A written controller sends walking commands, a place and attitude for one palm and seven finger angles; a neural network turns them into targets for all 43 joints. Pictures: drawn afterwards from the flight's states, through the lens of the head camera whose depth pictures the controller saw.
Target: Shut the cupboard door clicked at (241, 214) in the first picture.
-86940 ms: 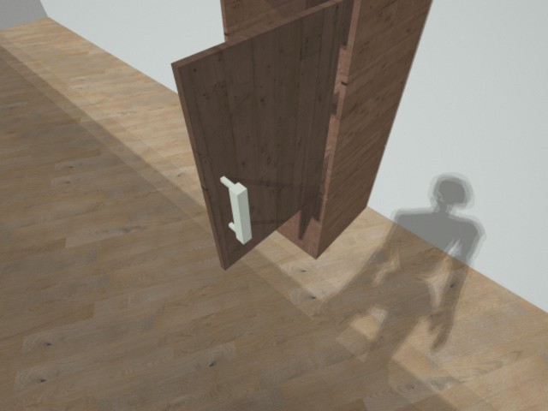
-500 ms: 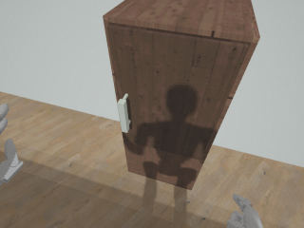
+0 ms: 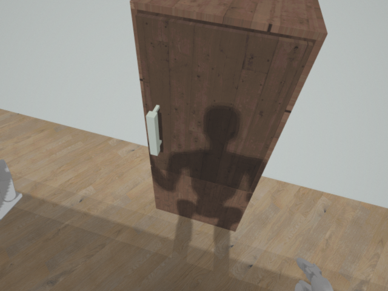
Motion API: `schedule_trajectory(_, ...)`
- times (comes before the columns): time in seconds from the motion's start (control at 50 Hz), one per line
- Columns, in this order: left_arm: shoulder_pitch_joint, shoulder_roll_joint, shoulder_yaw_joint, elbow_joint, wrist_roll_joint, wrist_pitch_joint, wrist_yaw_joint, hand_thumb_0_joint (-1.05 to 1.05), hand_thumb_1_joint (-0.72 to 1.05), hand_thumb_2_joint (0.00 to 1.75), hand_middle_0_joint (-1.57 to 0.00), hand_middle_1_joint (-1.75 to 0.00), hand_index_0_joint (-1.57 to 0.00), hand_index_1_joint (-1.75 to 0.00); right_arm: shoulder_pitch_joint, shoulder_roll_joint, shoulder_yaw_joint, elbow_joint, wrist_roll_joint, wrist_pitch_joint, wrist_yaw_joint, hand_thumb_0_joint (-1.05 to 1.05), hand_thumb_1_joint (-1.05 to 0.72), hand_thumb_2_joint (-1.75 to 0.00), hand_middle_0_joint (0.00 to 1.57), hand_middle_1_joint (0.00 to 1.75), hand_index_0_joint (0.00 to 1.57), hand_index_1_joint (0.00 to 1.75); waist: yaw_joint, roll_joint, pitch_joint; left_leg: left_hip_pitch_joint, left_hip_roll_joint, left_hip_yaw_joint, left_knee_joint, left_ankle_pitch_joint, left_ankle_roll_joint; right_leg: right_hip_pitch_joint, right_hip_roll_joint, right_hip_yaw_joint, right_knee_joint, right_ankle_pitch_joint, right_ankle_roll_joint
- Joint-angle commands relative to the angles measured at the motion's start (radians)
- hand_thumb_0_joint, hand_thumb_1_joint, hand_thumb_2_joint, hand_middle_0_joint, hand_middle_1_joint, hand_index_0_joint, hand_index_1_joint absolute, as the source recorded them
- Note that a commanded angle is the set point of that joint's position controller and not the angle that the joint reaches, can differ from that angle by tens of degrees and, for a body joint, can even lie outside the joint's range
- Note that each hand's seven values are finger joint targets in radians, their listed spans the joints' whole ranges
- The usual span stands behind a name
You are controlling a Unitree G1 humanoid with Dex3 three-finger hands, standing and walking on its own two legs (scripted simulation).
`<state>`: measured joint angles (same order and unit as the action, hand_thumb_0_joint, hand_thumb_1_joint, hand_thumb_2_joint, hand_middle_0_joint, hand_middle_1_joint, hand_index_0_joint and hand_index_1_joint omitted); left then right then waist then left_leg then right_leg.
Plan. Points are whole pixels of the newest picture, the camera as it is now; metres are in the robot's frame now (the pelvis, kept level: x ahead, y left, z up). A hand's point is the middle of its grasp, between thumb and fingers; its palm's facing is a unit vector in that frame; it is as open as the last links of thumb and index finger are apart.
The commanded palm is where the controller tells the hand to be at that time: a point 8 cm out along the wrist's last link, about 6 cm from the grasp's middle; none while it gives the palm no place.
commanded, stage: step back with the hand held close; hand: left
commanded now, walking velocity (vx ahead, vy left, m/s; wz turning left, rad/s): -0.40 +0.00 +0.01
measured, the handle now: (156, 130) +0.61 +0.14 -0.07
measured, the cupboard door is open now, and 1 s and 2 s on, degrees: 1 1 1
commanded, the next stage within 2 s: stop stepping back and stand still in 0.82 s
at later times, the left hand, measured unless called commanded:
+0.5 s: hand out of the picture +0.16 +0.26 +0.19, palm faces +0.47 -0.76 -0.45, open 7.4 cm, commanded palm +0.08 +0.31 +0.20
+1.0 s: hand out of the picture +0.06 +0.22 +0.20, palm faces +0.31 -0.82 -0.48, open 7.4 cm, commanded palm -0.01 +0.28 +0.20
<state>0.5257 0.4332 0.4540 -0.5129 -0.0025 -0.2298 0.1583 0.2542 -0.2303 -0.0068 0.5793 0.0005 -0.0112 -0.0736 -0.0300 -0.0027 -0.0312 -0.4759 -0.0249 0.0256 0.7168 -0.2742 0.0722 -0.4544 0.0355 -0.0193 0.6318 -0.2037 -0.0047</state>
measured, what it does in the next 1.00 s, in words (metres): walks backwards: right foot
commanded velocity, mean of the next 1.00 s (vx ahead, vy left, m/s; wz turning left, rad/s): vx -0.32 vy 0.01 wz -0.05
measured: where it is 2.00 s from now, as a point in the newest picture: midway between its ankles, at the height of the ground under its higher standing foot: outside the picture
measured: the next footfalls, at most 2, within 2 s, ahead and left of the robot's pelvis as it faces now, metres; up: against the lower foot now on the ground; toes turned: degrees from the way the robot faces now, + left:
right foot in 0.82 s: -0.18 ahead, -0.16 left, +0.00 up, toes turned +1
left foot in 1.14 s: -0.07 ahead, +0.13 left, +0.00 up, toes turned +0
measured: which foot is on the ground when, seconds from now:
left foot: down 0.00-0.98, up 1.00-1.00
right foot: down 0.00-0.52, up 0.54-0.80, down 0.82-1.00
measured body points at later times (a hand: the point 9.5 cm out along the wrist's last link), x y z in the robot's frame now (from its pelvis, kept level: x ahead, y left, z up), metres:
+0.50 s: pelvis -0.03 +0.00 +0.00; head -0.03 +0.03 +0.45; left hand +0.13 +0.30 +0.21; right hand +0.13 -0.25 -0.07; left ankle +0.06 +0.08 -0.71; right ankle +0.06 -0.13 -0.72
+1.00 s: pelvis -0.14 -0.02 +0.00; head -0.15 +0.02 +0.45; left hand +0.03 +0.26 +0.23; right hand +0.04 -0.25 -0.05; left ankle +0.06 +0.08 -0.71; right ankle -0.22 -0.16 -0.72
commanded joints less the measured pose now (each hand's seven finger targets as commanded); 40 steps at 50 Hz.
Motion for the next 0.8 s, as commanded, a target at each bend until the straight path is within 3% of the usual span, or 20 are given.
schedule_trajectory(0.0, -0.038, 0.190, 0.140, -0.211, -0.012, -0.072, 0.031, 0.00, 0.90, 0.90, -0.20, -0.30, -0.20, -0.30, -0.104, -0.139, -0.054, -0.150, -0.001, -0.065, -0.010, 0.00, -0.90, -0.90, 0.20, 0.30, 0.20, 0.30, 0.012, 0.083, -0.088, -0.306, 0.153, -0.229, -0.317, -0.334, 0.027, 0.360, -0.083, 0.181, -0.027, -0.040, -0.022)
schedule_trajectory(0.04, -0.047, 0.189, 0.154, -0.193, -0.008, -0.074, 0.029, 0.00, 0.90, 0.90, -0.20, -0.30, -0.20, -0.30, -0.117, -0.150, -0.057, -0.147, -0.004, -0.074, -0.018, 0.00, -0.90, -0.90, 0.20, 0.30, 0.20, 0.30, 0.017, 0.148, -0.067, -0.407, 0.209, -0.280, -0.422, -0.400, 0.051, 0.451, -0.016, 0.112, 0.081, 0.018, 0.004)
schedule_trajectory(0.08, -0.069, 0.174, 0.141, -0.194, -0.009, -0.076, 0.021, 0.00, 0.90, 0.90, -0.20, -0.30, -0.20, -0.30, -0.112, -0.147, -0.060, -0.139, -0.011, -0.080, -0.023, 0.00, -0.90, -0.90, 0.20, 0.30, 0.20, 0.30, 0.019, 0.150, -0.066, -0.445, 0.250, -0.307, -0.452, -0.364, 0.064, 0.504, 0.013, 0.088, 0.151, 0.088, 0.016)
schedule_trajectory(0.14, -0.062, 0.188, 0.156, -0.186, -0.013, -0.077, 0.010, 0.00, 0.90, 0.90, -0.20, -0.30, -0.20, -0.30, -0.109, -0.147, -0.070, -0.132, -0.014, -0.089, -0.022, 0.00, -0.90, -0.90, 0.20, 0.30, 0.20, 0.30, 0.022, 0.112, -0.087, -0.370, 0.240, -0.288, -0.392, -0.222, 0.058, 0.484, 0.012, 0.110, 0.126, 0.171, 0.012)
schedule_trajectory(0.18, -0.066, 0.157, 0.126, -0.201, -0.014, -0.077, 0.003, 0.00, 0.90, 0.90, -0.20, -0.30, -0.20, -0.30, -0.106, -0.141, -0.067, -0.128, -0.012, -0.090, -0.015, 0.00, -0.90, -0.90, 0.20, 0.30, 0.20, 0.30, 0.018, 0.111, -0.103, -0.366, 0.220, -0.254, -0.353, -0.217, 0.049, 0.484, -0.010, 0.146, 0.116, 0.187, 0.003)
schedule_trajectory(0.2, -0.072, 0.155, 0.123, -0.208, -0.011, -0.077, 0.003, 0.00, 0.90, 0.90, -0.20, -0.30, -0.20, -0.30, -0.106, -0.141, -0.066, -0.128, -0.011, -0.088, -0.012, 0.00, -0.90, -0.90, 0.20, 0.30, 0.20, 0.30, 0.017, 0.125, -0.104, -0.386, 0.206, -0.235, -0.335, -0.266, 0.046, 0.487, -0.025, 0.175, 0.106, 0.174, -0.004)
schedule_trajectory(0.24, -0.079, 0.186, 0.151, -0.221, -0.002, -0.077, 0.006, 0.00, 0.90, 0.90, -0.20, -0.30, -0.20, -0.30, -0.105, -0.142, -0.070, -0.132, -0.011, -0.086, -0.009, 0.00, -0.90, -0.90, 0.20, 0.30, 0.20, 0.30, 0.019, 0.084, -0.108, -0.407, 0.172, -0.217, -0.295, -0.378, 0.037, 0.477, -0.064, 0.239, 0.052, 0.113, -0.021)
schedule_trajectory(0.28, -0.085, 0.174, 0.130, -0.232, 0.001, -0.076, 0.008, 0.00, 0.90, 0.90, -0.20, -0.30, -0.20, -0.30, -0.102, -0.130, -0.066, -0.145, -0.007, -0.081, -0.002, 0.00, -0.90, -0.90, 0.20, 0.30, 0.20, 0.30, 0.011, 0.043, -0.081, -0.359, 0.121, -0.177, -0.200, -0.407, 0.010, 0.353, -0.129, 0.333, -0.049, -0.028, -0.052)
schedule_trajectory(0.34, -0.069, 0.215, 0.151, -0.210, -0.015, -0.064, 0.030, 0.00, 0.90, 0.90, -0.20, -0.30, -0.20, -0.30, -0.090, -0.105, -0.068, -0.125, -0.017, -0.060, 0.011, 0.00, -0.90, -0.90, 0.20, 0.30, 0.20, 0.30, 0.003, -0.085, -0.076, -0.102, 0.045, -0.115, -0.005, -0.228, -0.051, 0.064, -0.274, 0.451, -0.284, -0.191, -0.125)
schedule_trajectory(0.38, -0.045, 0.207, 0.129, -0.212, -0.019, -0.062, 0.041, 0.00, 0.90, 0.90, -0.20, -0.30, -0.20, -0.30, -0.086, -0.084, -0.061, -0.119, -0.010, -0.041, 0.020, 0.00, -0.90, -0.90, 0.20, 0.30, 0.20, 0.30, -0.006, -0.134, -0.111, 0.041, 0.033, -0.090, 0.052, -0.145, -0.064, -0.010, -0.313, 0.388, -0.332, -0.187, -0.135)
schedule_trajectory(0.42, -0.016, 0.217, 0.137, -0.220, -0.023, -0.062, 0.048, 0.00, 0.90, 0.90, -0.20, -0.30, -0.20, -0.30, -0.088, -0.089, -0.060, -0.119, -0.002, -0.030, 0.017, 0.00, -0.90, -0.90, 0.20, 0.30, 0.20, 0.30, -0.013, -0.093, -0.116, 0.110, 0.055, -0.105, -0.040, -0.130, -0.047, -0.053, -0.261, 0.285, -0.296, -0.176, -0.097)
schedule_trajectory(0.44, -0.004, 0.220, 0.149, -0.225, -0.025, -0.063, 0.051, 0.00, 0.90, 0.90, -0.20, -0.30, -0.20, -0.30, -0.091, -0.107, -0.065, -0.122, -0.003, -0.032, 0.007, 0.00, -0.90, -0.90, 0.20, 0.30, 0.20, 0.30, -0.014, -0.012, -0.101, 0.105, 0.086, -0.144, -0.145, -0.135, -0.031, -0.056, -0.194, 0.219, -0.243, -0.172, -0.067)
schedule_trajectory(0.46, 0.010, 0.205, 0.141, -0.231, -0.028, -0.069, 0.049, 0.00, 0.90, 0.90, -0.20, -0.30, -0.20, -0.30, -0.093, -0.113, -0.058, -0.130, -0.002, -0.036, -0.002, 0.00, -0.90, -0.90, 0.20, 0.30, 0.20, 0.30, -0.015, 0.077, -0.084, 0.032, 0.150, -0.211, -0.281, -0.191, -0.006, -0.010, -0.104, 0.136, -0.140, -0.181, -0.027)
schedule_trajectory(0.48, -0.002, 0.193, 0.147, -0.245, -0.023, -0.075, 0.045, 0.00, 0.90, 0.90, -0.20, -0.30, -0.20, -0.30, -0.116, -0.133, -0.058, -0.139, -0.001, -0.052, -0.013, 0.00, -0.90, -0.90, 0.20, 0.30, 0.20, 0.30, -0.006, 0.230, -0.082, -0.168, 0.276, -0.334, -0.479, -0.390, 0.042, 0.180, 0.004, 0.055, 0.083, -0.139, 0.014)
schedule_trajectory(0.5, -0.026, 0.192, 0.166, -0.236, -0.019, -0.074, 0.040, 0.00, 0.90, 0.90, -0.20, -0.30, -0.20, -0.30, -0.142, -0.137, -0.065, -0.139, -0.006, -0.070, -0.022, 0.00, -0.90, -0.90, 0.20, 0.30, 0.20, 0.30, 0.013, 0.316, -0.081, -0.351, 0.378, -0.417, -0.602, -0.526, 0.078, 0.348, 0.067, 0.030, 0.278, -0.124, 0.028)
schedule_trajectory(0.52, -0.067, 0.203, 0.168, -0.261, -0.023, -0.072, 0.031, 0.00, 0.90, 0.90, -0.20, -0.30, -0.20, -0.30, -0.136, -0.123, -0.070, -0.127, -0.009, -0.087, -0.024, 0.00, -0.90, -0.90, 0.20, 0.30, 0.20, 0.30, 0.011, 0.260, -0.104, -0.319, 0.398, -0.407, -0.610, -0.478, 0.073, 0.353, 0.067, 0.047, 0.374, -0.158, 0.028)
schedule_trajectory(0.56, -0.067, 0.186, 0.148, -0.214, -0.029, -0.062, 0.024, 0.00, 0.90, 0.90, -0.20, -0.30, -0.20, -0.30, -0.148, -0.125, -0.085, -0.112, -0.005, -0.112, -0.014, 0.00, -0.90, -0.90, 0.20, 0.30, 0.20, 0.30, 0.022, 0.178, -0.113, -0.208, 0.383, -0.311, -0.527, -0.387, 0.061, 0.294, 0.058, 0.052, 0.365, -0.227, 0.025)
schedule_trajectory(0.66, -0.091, 0.117, 0.038, -0.253, -0.052, -0.051, 0.006, 0.00, 0.90, 0.90, -0.20, -0.30, -0.20, -0.30, -0.119, -0.095, -0.048, -0.062, -0.018, -0.155, 0.003, 0.00, -0.90, -0.90, 0.20, 0.30, 0.20, 0.30, 0.022, 0.208, -0.112, 0.121, 0.315, -0.227, -0.539, -0.172, -0.006, 0.173, 0.043, -0.001, 0.002, -0.304, 0.013)
schedule_trajectory(0.72, -0.132, 0.143, 0.041, -0.269, -0.053, -0.063, -0.003, 0.00, 0.90, 0.90, -0.20, -0.30, -0.20, -0.30, -0.117, -0.103, -0.042, -0.034, -0.024, -0.153, 0.012, 0.00, -0.90, -0.90, 0.20, 0.30, 0.20, 0.30, 0.032, 0.207, -0.190, 0.277, 0.305, -0.181, -0.473, 0.062, -0.064, 0.194, 0.019, 0.028, -0.267, -0.169, -0.008)
schedule_trajectory(0.78, -0.140, 0.200, 0.097, -0.290, -0.052, -0.083, -0.008, 0.00, 0.90, 0.90, -0.20, -0.30, -0.20, -0.30, -0.132, -0.102, -0.045, -0.030, -0.029, -0.145, 0.013, 0.00, -0.90, -0.90, 0.20, 0.30, 0.20, 0.30, 0.041, 0.198, -0.303, 0.421, 0.255, -0.070, -0.344, 0.437, -0.085, 0.180, 0.002, 0.041, -0.295, -0.020, -0.011)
